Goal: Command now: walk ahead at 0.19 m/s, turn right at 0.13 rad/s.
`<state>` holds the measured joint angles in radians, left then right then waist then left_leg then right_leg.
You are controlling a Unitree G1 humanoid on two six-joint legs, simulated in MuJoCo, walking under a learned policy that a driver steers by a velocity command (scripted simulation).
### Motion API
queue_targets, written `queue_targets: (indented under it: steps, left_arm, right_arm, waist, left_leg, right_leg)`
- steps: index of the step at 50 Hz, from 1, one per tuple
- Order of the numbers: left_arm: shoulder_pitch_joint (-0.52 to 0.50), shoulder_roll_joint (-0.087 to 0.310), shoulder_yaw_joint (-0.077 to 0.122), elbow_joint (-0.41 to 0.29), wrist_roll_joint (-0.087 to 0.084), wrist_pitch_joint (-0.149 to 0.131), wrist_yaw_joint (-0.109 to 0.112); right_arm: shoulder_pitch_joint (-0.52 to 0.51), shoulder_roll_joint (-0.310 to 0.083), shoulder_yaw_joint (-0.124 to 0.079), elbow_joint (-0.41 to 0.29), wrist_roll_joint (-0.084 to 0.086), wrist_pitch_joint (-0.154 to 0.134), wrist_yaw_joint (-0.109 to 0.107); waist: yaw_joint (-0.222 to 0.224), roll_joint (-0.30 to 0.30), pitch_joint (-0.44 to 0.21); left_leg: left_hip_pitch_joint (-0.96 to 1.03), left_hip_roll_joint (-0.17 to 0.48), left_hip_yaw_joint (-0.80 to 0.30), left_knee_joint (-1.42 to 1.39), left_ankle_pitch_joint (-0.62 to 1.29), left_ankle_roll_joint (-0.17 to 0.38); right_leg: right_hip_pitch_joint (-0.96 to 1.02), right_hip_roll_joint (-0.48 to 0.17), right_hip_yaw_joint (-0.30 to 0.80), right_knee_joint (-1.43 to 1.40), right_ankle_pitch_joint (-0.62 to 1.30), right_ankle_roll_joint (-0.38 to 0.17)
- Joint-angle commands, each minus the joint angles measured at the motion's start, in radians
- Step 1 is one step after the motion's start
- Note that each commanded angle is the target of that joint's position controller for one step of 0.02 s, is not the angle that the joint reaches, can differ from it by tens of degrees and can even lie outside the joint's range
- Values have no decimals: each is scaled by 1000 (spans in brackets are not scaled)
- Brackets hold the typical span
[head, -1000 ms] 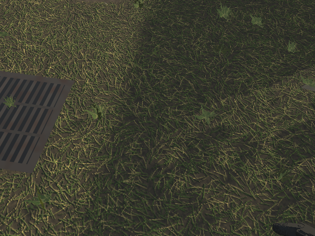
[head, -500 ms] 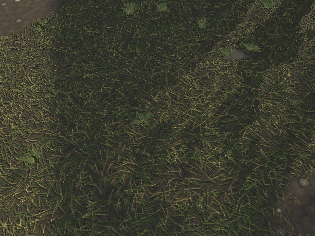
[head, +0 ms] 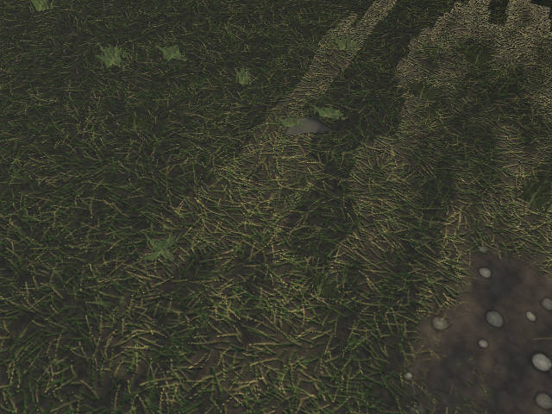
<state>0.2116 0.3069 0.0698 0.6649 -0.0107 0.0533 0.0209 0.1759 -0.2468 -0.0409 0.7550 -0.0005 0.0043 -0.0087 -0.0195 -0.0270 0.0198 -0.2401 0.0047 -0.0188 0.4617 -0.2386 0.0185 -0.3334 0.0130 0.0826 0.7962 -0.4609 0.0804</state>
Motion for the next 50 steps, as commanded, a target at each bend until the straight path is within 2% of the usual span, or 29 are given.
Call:
queue_targets:
  steps: [1, 3, 4, 5, 6, 7, 8, 9, 11, 15, 17, 20, 22, 23, 24, 25, 26, 27, 28, 29, 30, 31, 33, 35, 38, 42, 46, 48, 50]
  left_arm:
    - [-63, 69, 9, -80, -11, -37, -8]
    - [9, 61, 10, -34, -8, -55, -11]
    - [55, 68, 11, -16, -5, -63, -10]
    - [154, 89, 16, 6, -4, -70, -5]
    - [224, 195, 45, 29, 7, -74, -7]
    - [236, 205, 50, 25, 12, -87, -15]
    - [216, 158, 35, 28, 20, -102, -11]
    - [197, 127, 24, 25, 14, -114, -8]
    - [180, 112, 17, 27, 1, -120, -7]
    - [171, 117, 17, 26, 1, -114, -8]
    - [194, 141, 24, 37, -2, -115, -10]
    - [212, 166, 33, 56, -14, -118, -12]
    - [203, 179, 38, 65, -15, -113, -11]
    - [195, 180, 37, 67, -13, -109, -10]
    - [205, 158, 29, 71, -7, -105, -7]
    - [220, 112, 8, 55, 13, -103, -3]
    - [341, -24, -29, 22, 0, -118, -5]
    - [276, 79, -8, 40, -23, -137, -8]
    - [177, 136, 10, 15, -46, -145, -15]
    - [124, 130, 5, 6, -37, -149, -12]
    - [100, 116, 6, 8, -16, -150, -11]
    - [119, 103, 7, 16, -10, -142, -13]
    - [148, 72, 3, 35, -8, -125, -15]
    - [109, 61, 0, 24, 1, -113, -11]
    - [3, 50, -6, -6, 10, -120, -12]
    - [-142, 19, -21, -38, 1, -142, -32]
    - [-244, 25, -23, -78, -8, -152, -59]
    - [-251, 40, -19, -89, -7, -155, -70]
    - [-176, 74, -4, -75, -4, -155, -70]
  right_arm:
    - [24, -225, -55, -46, 13, 3, -7]
    - [24, -220, -52, -39, 32, 3, -6]
    - [17, -191, -42, -38, 29, -6, -4]
    - [-31, -125, -20, -56, 13, -22, 4]
    - [-77, -55, -2, -104, 5, -47, 10]
    - [-165, -130, -18, -135, 18, -67, 9]
    - [-159, -172, -37, -137, 36, -78, 14]
    - [-121, -170, -40, -115, 40, -84, 21]
    - [-119, -158, -40, -108, 25, -95, 35]
    - [-165, -86, -13, -114, 14, -100, 63]
    - [-202, -84, -6, -127, 20, -97, 68]
    - [-213, -119, -12, -144, 27, -94, 72]
    - [-169, -150, -23, -139, 26, -95, 68]
    - [-99, -172, -36, -121, 21, -93, 61]
    - [43, -207, -57, -79, 20, -89, 50]
    - [218, -258, -74, -45, 17, -85, 39]
    - [288, -368, -91, -26, -3, -83, 44]
    - [257, -263, -63, -34, 11, -89, 47]
    - [181, -225, -48, -38, 11, -91, 42]
    - [121, -206, -43, -48, 5, -90, 40]
    - [80, -182, -37, -50, -4, -90, 42]
    - [54, -162, -31, -55, -17, -94, 41]
    - [42, -150, -30, -49, -10, -107, 40]
    - [52, -161, -33, -31, -1, -117, 37]
    - [88, -178, -37, -9, 3, -113, 27]
    - [157, -204, -40, 19, 13, -99, 16]
    - [228, -216, -44, 58, 20, -75, 13]
    - [235, -225, -48, 69, 23, -62, 9]
    - [217, -244, -54, 70, 22, -53, 4]
  waist:
    - [-35, 230, -26]
    - [7, 185, -2]
    - [32, 163, -19]
    - [79, 94, -53]
    - [86, -159, -68]
    - [139, -186, 32]
    - [116, -150, 94]
    - [95, -138, 101]
    - [85, -110, 104]
    - [90, -96, 70]
    - [101, -101, 80]
    - [85, -101, 102]
    - [46, -101, 83]
    - [1, -95, 34]
    - [-65, -73, -61]
    - [-136, 8, -203]
    - [-65, 356, -358]
    - [-94, 276, -315]
    - [-77, 214, -162]
    - [-50, 118, -94]
    - [-24, 89, -48]
    - [9, 118, -43]
    - [34, 125, -39]
    - [39, 99, -1]
    - [12, 71, 38]
    - [-47, 61, 60]
    - [-78, 64, 80]
    - [-61, 77, 70]
    - [-9, 108, 12]
  left_leg:
    - [65, 199, -253, -207, -225, 187]
    - [-22, 185, -239, -195, -263, 170]
    - [-101, 167, -218, -158, -246, 137]
    - [-229, 118, -154, -16, -220, 83]
    - [-391, -29, 52, 227, -202, 4]
    - [-514, -5, 25, 366, -311, -9]
    - [-595, 40, -20, 488, -291, -2]
    - [-632, 61, -31, 535, -241, 9]
    - [-674, 93, -28, 516, -108, 12]
    - [-453, 57, 43, 299, 104, -31]
    - [-346, 34, 57, 200, 165, -37]
    - [-282, 31, 39, 128, 183, -8]
    - [-214, 16, 49, 96, 158, 24]
    - [-112, -10, 70, 80, 143, 45]
    - [78, -33, 88, 78, 129, 72]
    - [357, 98, -61, 97, 77, 120]
    - [613, 360, -611, -80, -258, 285]
    - [550, 364, -772, -232, -422, 271]
    - [433, 349, -627, -230, -379, 230]
    - [311, 313, -507, -227, -244, 212]
    - [208, 268, -410, -239, -135, 205]
    - [138, 233, -343, -263, -71, 198]
    - [75, 210, -272, -310, 4, 216]
    - [43, 209, -218, -348, 58, 232]
    - [75, 196, -151, -368, 139, 225]
    - [104, 173, -67, -363, 198, 194]
    - [231, 221, -72, -312, 238, 187]
    - [304, 248, -81, -262, 319, 171]
    - [343, 246, -70, -157, 569, 149]
  right_leg:
    - [17, 20, -103, -219, 16, -31]
    - [171, 33, -130, -430, 183, -88]
    - [289, 6, -94, -441, 202, -119]
    - [436, -95, 32, -455, 164, -158]
    - [478, -250, 297, -507, -37, -254]
    - [410, -371, 492, -621, -109, -354]
    - [402, -381, 498, -641, -129, -370]
    - [426, -344, 443, -644, -120, -348]
    - [459, -303, 331, -657, 43, -310]
    - [316, -205, 107, -670, 297, -273]
    - [245, -203, 71, -672, 318, -267]
    - [243, -256, 82, -671, 320, -257]
    - [282, -273, 70, -613, 464, -236]
    - [286, -250, 36, -512, 642, -214]
    - [247, -203, -14, -326, 783, -187]
    - [78, -153, -50, -31, 627, -148]
    - [-248, 35, -51, 364, 0, -77]
    - [-350, 15, 74, 486, -93, -84]
    - [-425, -42, 43, 515, -19, -102]
    - [-400, -91, 13, 482, 66, -113]
    - [-371, -122, 6, 424, 130, -112]
    - [-309, -150, 15, 389, 179, -114]
    - [-263, -157, 2, 350, 215, -101]
    - [-301, -164, -7, 283, 265, -80]
    - [-368, -166, -14, 108, 415, -55]
    - [-313, -124, -63, -135, 578, -56]
    - [-329, -97, -66, -248, 553, -81]
    - [-320, -83, -66, -284, 474, -107]
    - [-195, -41, -98, -300, 392, -140]
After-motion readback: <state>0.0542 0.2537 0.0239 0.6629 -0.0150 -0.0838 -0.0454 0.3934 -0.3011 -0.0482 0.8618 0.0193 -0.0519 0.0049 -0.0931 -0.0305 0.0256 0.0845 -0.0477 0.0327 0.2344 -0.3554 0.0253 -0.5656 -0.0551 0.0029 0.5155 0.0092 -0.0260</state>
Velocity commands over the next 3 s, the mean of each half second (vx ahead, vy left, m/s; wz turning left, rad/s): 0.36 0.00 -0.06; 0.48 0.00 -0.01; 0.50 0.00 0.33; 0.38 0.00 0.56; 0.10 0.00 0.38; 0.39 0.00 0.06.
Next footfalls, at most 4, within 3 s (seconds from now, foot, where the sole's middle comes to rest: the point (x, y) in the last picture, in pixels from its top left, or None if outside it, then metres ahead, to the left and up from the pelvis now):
0.10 right None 0.01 -0.13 -0.78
0.50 left None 0.31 0.13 -0.78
1.04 right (311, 360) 0.63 -0.10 -0.78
1.58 left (210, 270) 0.90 0.17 -0.78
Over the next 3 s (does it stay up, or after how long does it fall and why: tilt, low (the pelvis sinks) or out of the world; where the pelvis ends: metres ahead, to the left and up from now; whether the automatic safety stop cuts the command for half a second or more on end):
stays up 1.20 0.22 0.00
